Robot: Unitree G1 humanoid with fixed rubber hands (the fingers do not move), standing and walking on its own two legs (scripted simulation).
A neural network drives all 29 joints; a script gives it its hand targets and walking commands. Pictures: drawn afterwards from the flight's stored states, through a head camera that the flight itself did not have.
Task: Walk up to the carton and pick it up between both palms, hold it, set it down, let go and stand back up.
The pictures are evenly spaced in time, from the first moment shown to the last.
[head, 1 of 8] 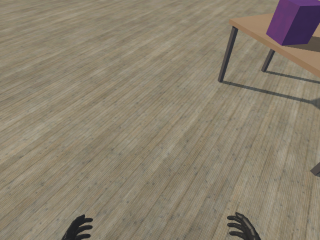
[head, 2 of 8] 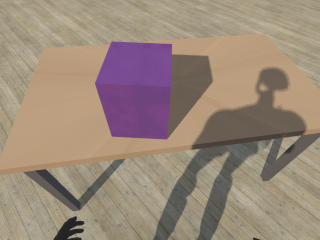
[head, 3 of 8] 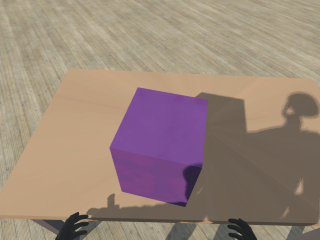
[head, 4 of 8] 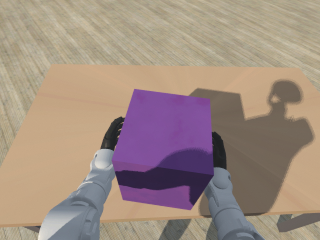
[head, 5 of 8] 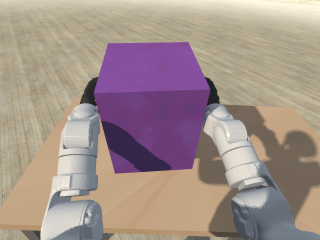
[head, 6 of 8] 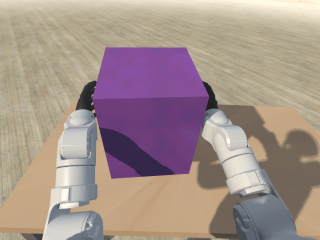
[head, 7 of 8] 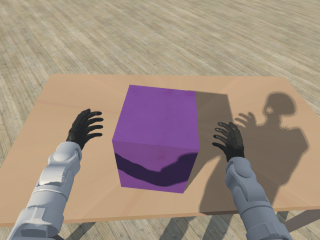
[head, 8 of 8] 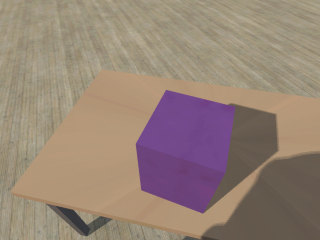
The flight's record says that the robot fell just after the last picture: no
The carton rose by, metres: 0.22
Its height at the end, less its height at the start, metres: +0.00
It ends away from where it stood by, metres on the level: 0.04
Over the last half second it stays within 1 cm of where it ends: yes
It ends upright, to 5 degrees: yes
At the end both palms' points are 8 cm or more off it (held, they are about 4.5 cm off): yes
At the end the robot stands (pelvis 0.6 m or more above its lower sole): yes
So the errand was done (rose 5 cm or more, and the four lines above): yes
